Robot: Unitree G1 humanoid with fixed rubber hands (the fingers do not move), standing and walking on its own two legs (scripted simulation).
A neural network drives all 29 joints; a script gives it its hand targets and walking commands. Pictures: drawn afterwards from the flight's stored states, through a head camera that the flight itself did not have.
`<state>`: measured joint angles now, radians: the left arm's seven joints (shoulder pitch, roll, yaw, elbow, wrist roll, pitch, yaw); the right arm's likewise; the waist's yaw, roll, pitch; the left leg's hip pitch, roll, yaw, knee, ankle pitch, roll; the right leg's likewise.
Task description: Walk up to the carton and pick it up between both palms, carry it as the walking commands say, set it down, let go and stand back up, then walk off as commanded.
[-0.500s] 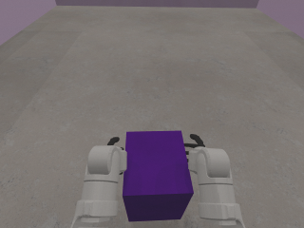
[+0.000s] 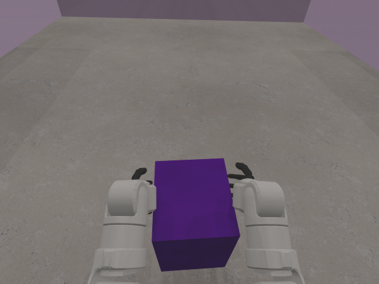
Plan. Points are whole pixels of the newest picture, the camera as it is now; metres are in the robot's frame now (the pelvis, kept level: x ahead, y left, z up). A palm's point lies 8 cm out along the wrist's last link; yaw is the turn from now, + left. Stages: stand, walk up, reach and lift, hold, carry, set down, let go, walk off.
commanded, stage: carry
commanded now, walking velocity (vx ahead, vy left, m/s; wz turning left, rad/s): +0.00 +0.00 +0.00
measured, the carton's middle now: (191, 216) +0.29 -0.01 +0.00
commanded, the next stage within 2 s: none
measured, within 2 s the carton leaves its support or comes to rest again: neither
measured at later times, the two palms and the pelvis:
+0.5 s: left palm (128, 190) +0.32 +0.13 +0.07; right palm (232, 185) +0.32 -0.10 +0.08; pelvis +0.02 +0.02 +0.00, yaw -1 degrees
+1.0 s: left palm (120, 203) +0.31 +0.15 +0.03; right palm (226, 193) +0.33 -0.09 +0.05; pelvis +0.03 +0.03 +0.00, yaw +0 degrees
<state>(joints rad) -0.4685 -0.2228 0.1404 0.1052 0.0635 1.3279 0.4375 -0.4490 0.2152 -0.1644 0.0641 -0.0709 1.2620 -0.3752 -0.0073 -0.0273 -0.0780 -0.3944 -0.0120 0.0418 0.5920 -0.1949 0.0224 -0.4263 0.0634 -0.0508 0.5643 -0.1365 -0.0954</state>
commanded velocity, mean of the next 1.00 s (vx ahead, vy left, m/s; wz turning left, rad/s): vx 0.00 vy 0.00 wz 0.00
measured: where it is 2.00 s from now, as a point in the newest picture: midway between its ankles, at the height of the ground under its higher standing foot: outside the picture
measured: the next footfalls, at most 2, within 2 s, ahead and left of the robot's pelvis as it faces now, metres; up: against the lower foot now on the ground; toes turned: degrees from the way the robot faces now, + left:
none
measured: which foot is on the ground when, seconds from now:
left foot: down 0.00-1.00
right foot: down 0.00-1.00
